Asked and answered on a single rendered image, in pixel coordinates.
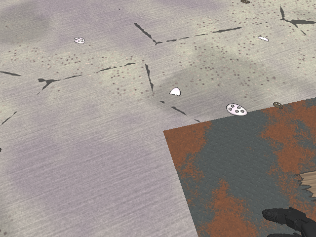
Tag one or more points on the right robot hand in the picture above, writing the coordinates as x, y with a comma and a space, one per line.
293, 218

